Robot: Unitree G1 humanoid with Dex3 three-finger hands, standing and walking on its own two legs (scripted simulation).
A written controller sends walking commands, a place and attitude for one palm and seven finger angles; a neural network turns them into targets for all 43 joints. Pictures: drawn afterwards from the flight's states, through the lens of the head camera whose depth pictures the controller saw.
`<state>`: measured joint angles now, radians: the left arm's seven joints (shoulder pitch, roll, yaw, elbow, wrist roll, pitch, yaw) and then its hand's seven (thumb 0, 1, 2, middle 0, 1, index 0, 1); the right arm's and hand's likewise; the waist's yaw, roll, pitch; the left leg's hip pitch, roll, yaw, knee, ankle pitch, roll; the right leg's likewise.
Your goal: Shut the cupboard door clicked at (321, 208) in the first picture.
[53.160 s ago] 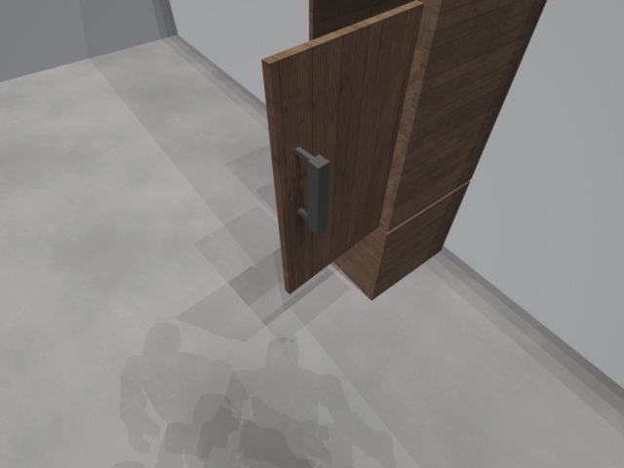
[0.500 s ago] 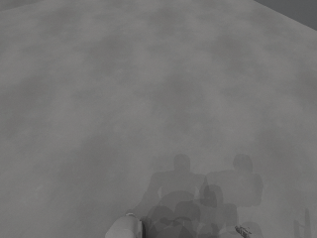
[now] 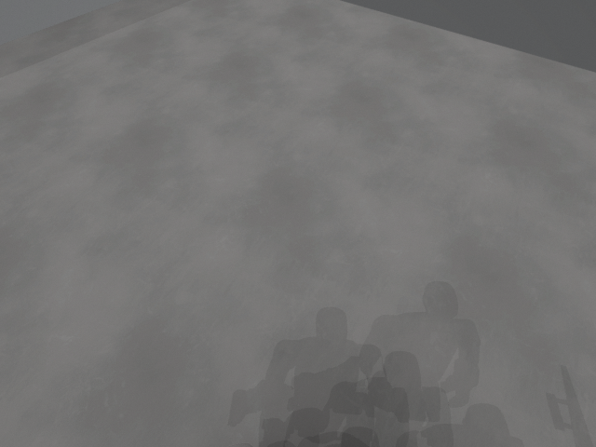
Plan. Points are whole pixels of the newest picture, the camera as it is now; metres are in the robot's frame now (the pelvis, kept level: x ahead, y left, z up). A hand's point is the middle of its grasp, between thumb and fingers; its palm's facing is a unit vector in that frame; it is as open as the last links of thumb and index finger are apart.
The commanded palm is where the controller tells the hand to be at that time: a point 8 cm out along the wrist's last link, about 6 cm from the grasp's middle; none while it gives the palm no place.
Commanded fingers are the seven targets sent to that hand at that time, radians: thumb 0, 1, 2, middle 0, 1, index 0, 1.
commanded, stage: turn to face it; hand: left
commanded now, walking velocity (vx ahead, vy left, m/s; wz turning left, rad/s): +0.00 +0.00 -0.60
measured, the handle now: out of the picture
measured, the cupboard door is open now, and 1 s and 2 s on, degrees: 26 26 26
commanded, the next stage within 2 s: none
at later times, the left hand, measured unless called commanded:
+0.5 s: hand (176, 410) +0.18 +0.22 -0.15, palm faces -0.24 -0.94 -0.22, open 7.4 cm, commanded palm none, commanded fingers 0.00 0.90 0.90 -0.20 -0.30 -0.20 -0.30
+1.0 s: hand (221, 403) +0.20 +0.15 -0.16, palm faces -0.53 -0.82 -0.21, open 7.4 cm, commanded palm none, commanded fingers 0.00 0.90 0.90 -0.20 -0.30 -0.20 -0.30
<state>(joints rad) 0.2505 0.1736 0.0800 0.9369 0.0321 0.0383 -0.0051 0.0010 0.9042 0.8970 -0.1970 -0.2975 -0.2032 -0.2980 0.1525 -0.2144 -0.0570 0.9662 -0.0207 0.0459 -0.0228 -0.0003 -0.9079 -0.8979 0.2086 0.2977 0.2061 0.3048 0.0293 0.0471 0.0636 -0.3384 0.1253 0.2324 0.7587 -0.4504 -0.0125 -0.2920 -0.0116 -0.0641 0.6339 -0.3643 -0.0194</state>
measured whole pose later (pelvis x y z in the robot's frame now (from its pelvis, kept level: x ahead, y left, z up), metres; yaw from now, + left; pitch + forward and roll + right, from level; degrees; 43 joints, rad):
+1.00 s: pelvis +0.03 +0.03 +0.01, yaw -35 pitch +1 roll +0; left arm 0.21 0.22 0.06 0.88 0.02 0.06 -0.01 0.00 0.90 0.90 -0.20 -0.30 -0.21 -0.30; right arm 0.15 -0.25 -0.04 0.87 -0.01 0.04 -0.02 0.01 -0.91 -0.90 0.20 0.30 0.20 0.30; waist 0.01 -0.03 0.09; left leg -0.40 0.04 0.03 0.76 -0.38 -0.08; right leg -0.27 0.03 0.10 0.54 -0.29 0.01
